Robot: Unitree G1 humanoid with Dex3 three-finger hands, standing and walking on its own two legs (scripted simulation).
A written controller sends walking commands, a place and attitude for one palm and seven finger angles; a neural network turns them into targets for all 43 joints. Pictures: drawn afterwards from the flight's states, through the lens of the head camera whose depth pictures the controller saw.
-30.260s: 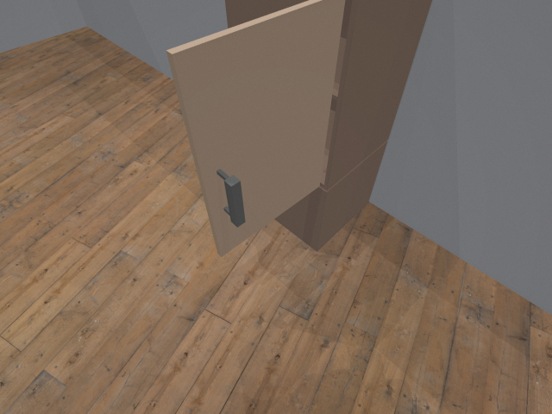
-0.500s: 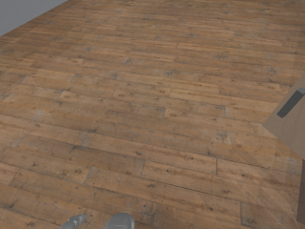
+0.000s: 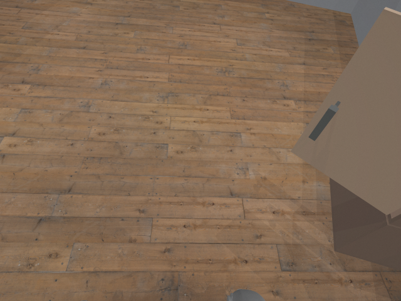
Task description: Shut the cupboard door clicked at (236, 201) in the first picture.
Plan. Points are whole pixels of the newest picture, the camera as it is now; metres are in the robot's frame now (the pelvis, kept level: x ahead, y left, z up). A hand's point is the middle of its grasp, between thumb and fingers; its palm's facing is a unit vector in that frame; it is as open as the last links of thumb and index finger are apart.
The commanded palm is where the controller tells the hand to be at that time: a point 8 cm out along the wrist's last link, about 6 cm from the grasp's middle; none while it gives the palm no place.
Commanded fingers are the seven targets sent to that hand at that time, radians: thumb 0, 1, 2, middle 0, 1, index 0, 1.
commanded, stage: turn to face it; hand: left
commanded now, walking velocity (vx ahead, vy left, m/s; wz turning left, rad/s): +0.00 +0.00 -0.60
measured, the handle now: (325, 120) +0.71 -0.38 -0.10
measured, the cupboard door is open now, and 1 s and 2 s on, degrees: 64 64 64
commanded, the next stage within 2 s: take the last steps up to it in 0.94 s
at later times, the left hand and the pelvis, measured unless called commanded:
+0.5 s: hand (141, 299) +0.14 +0.13 -0.16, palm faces -0.25 -0.93 -0.25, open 7.4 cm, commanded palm none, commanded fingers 0.00 0.90 0.90 -0.20 -0.30 -0.20 -0.30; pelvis +0.00 -0.04 +0.00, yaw -17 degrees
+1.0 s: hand (157, 272) +0.20 +0.11 -0.17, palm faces -0.49 -0.83 -0.26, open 7.4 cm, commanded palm none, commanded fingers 0.00 0.90 0.90 -0.20 -0.30 -0.20 -0.30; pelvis +0.01 -0.03 -0.01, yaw -31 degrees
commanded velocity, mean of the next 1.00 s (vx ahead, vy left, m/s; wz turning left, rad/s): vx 0.00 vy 0.00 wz -0.47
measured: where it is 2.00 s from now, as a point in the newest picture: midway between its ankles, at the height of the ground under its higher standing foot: outside the picture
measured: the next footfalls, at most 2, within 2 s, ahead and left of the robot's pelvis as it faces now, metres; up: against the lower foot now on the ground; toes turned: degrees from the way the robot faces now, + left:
right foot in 0.22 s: +0.01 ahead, -0.16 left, +0.00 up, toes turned -13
left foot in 0.62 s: +0.11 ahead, +0.08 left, +0.00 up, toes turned -18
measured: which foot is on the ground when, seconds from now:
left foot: down 0.00-0.22, up 0.24-0.60, down 0.62-1.00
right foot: up 0.00-0.20, down 0.22-0.62, up 0.64-0.98, down 1.00-1.00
